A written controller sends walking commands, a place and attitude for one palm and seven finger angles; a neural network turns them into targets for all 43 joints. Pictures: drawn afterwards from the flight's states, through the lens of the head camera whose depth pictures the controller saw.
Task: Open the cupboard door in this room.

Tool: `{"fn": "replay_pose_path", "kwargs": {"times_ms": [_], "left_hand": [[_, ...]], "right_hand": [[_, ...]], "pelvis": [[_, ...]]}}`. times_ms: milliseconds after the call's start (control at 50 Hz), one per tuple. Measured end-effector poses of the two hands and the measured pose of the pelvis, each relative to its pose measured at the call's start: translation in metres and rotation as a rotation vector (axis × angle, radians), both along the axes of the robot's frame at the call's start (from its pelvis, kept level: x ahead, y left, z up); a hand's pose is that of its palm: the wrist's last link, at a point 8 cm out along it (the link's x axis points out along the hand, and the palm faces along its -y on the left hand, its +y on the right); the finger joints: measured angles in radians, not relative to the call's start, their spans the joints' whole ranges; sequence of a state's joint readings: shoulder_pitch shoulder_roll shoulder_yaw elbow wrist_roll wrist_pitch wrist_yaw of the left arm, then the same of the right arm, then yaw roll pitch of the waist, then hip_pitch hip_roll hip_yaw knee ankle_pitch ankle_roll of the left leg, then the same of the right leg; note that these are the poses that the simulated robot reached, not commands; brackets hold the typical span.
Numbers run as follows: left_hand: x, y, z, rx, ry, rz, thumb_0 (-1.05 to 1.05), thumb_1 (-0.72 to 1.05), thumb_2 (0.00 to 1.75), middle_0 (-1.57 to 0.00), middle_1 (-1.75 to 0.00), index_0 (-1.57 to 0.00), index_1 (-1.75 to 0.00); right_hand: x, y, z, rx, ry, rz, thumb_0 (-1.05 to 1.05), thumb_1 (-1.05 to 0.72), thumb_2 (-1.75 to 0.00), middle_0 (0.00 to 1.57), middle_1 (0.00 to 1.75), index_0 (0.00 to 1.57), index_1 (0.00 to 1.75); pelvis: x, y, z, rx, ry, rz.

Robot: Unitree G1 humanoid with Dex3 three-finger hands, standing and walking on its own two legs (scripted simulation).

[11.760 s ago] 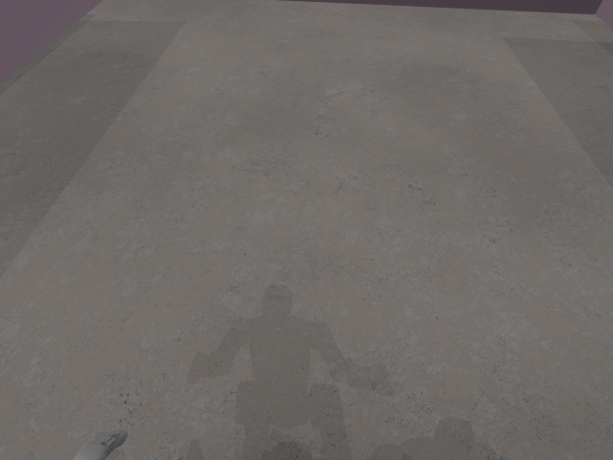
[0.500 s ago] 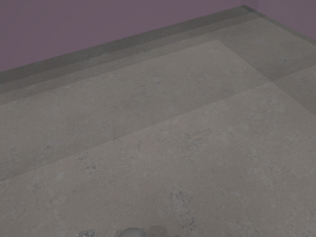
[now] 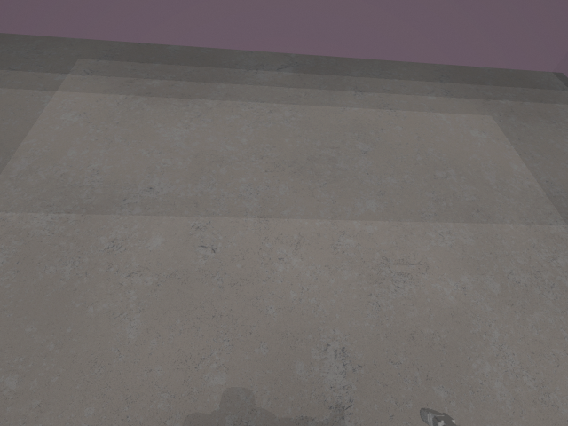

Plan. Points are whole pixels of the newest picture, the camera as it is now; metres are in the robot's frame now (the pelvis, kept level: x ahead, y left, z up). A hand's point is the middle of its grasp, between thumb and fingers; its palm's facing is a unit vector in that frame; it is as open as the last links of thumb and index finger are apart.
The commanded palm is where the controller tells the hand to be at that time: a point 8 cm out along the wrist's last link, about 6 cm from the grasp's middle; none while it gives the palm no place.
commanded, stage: turn or walk to find it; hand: left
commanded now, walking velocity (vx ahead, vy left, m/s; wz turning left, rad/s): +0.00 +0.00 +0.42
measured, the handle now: out of the picture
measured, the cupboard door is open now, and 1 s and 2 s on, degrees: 0 0 0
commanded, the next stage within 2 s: none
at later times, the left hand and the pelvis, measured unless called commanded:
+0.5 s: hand out of the picture +0.06 +0.18 -0.14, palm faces +0.17 -0.94 -0.28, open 7.4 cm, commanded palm none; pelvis -0.04 -0.04 +0.00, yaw +11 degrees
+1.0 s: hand out of the picture -0.16 +0.12 -0.16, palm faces +0.47 -0.84 -0.27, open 7.4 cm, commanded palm none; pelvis -0.07 -0.06 +0.01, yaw +26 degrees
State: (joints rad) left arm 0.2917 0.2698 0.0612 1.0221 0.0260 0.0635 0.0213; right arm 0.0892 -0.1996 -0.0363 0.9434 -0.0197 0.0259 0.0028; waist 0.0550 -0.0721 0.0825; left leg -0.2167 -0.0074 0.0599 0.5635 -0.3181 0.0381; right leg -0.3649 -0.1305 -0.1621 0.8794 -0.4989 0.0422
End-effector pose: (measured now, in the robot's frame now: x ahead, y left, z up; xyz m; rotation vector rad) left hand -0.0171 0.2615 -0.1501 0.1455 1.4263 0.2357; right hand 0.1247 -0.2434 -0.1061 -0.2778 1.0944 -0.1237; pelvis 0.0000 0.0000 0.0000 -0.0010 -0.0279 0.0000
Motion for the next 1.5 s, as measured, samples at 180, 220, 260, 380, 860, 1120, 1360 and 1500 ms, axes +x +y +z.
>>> {"fn": "replay_pose_path", "kwargs": {"times_ms": [180, 220, 260, 380, 860, 1120, 1360, 1500], "left_hand": [[0.024, 0.016, 0.017, -0.002, -0.133, 0.018, 0.01, 0.91, 0.9, -0.2, -0.3, -0.2, -0.3], [0.03, 0.016, 0.02, 0.007, -0.155, 0.015, 0.01, 0.91, 0.9, -0.2, -0.3, -0.2, -0.3], [0.036, 0.014, 0.023, 0.017, -0.175, 0.011, 0.01, 0.91, 0.9, -0.2, -0.3, -0.2, -0.3], [0.055, -0.003, 0.035, 0.046, -0.242, 0.002, 0.01, 0.91, 0.9, -0.2, -0.3, -0.2, -0.3], [-0.088, -0.099, 0.046, 0.091, -0.163, 0.298, 0.01, 0.92, 0.9, -0.2, -0.3, -0.2, -0.3], [-0.22, -0.092, 0.002, 0.009, 0.009, 0.515, 0.01, 0.91, 0.9, -0.2, -0.3, -0.2, -0.3], [-0.199, -0.064, 0.021, 0.052, -0.146, 0.537, 0.01, 0.91, 0.9, -0.2, -0.3, -0.2, -0.3], [-0.166, -0.07, 0.034, 0.108, -0.223, 0.513, 0.01, 0.91, 0.9, -0.2, -0.3, -0.2, -0.3]], "right_hand": [[-0.026, 0.026, 0.005, 0.014, 0.046, 0.023, 0.0, -0.91, -0.9, 0.2, 0.3, 0.2, 0.3], [-0.038, 0.025, 0.002, 0.023, 0.066, 0.014, 0.0, -0.9, -0.9, 0.21, 0.3, 0.2, 0.3], [-0.052, 0.023, -0.003, 0.031, 0.091, 0.003, 0.0, -0.9, -0.9, 0.21, 0.3, 0.2, 0.3], [-0.097, 0.003, -0.02, 0.05, 0.201, -0.018, 0.0, -0.9, -0.9, 0.21, 0.3, 0.2, 0.3], [-0.063, -0.065, -0.037, 0.031, 0.281, 0.231, 0.0, -0.91, -0.9, 0.2, 0.3, 0.19, 0.3], [0.016, 0.043, -0.01, 0.006, 0.014, 0.506, 0.0, -0.91, -0.9, 0.2, 0.3, 0.19, 0.3], [-0.021, 0.057, -0.001, 0.022, 0.054, 0.551, 0.0, -0.91, -0.9, 0.2, 0.3, 0.2, 0.3], [-0.052, 0.012, -0.023, 0.022, 0.173, 0.518, 0.0, -0.9, -0.9, 0.21, 0.3, 0.2, 0.3]], "pelvis": [[-0.013, 0.014, 0.013, -0.025, 0.005, 0.065], [-0.016, 0.013, 0.013, -0.02, 0.009, 0.076], [-0.019, 0.011, 0.013, -0.016, 0.014, 0.09], [-0.029, -0.006, 0.01, -0.007, 0.031, 0.144], [-0.056, -0.076, 0.012, 0.052, 0.024, 0.4], [-0.092, -0.046, -0.004, 0.013, 0.014, 0.511], [-0.109, -0.045, 0.012, -0.017, 0.006, 0.596], [-0.109, -0.069, 0.008, -0.006, 0.026, 0.648]]}}
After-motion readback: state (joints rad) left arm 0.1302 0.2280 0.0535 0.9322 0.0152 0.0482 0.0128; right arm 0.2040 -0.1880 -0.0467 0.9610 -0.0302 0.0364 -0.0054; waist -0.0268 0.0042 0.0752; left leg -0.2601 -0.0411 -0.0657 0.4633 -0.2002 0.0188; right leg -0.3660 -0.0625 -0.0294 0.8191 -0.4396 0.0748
